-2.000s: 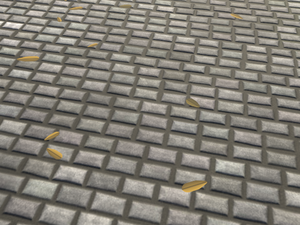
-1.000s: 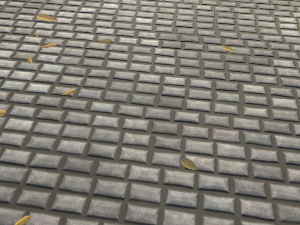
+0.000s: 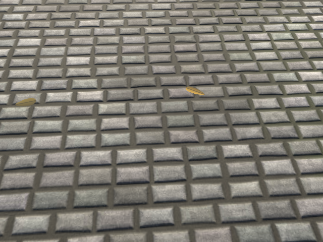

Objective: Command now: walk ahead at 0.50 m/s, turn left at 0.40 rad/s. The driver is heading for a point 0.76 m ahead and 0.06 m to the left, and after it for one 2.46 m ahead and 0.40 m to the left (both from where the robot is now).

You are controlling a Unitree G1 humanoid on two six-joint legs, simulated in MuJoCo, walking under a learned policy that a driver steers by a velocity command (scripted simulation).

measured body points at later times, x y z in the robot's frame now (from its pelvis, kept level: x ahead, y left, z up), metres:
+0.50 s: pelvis +0.28 -0.02 +0.00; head +0.29 -0.02 +0.45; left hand +0.36 +0.28 -0.08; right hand +0.43 -0.27 -0.12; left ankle +0.16 +0.08 -0.65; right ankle +0.34 -0.11 -0.74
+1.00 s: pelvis +0.50 +0.11 +0.00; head +0.52 +0.13 +0.45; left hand +0.50 +0.40 -0.13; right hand +0.69 -0.11 -0.09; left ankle +0.50 +0.22 -0.74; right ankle +0.49 -0.05 -0.65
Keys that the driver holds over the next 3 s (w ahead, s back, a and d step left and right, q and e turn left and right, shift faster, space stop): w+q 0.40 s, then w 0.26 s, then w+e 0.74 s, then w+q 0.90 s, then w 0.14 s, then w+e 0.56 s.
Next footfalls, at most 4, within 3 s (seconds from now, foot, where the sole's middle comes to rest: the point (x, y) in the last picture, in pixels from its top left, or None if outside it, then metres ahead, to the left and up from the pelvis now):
0.36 right None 0.38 -0.10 -0.77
0.84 left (106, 227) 0.53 0.23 -0.77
1.36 right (161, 162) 0.85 0.00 -0.77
1.92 left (121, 111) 1.16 0.22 -0.77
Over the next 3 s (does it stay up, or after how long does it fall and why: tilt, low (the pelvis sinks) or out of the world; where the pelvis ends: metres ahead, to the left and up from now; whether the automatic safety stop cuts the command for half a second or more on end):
stays up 1.56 0.27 0.00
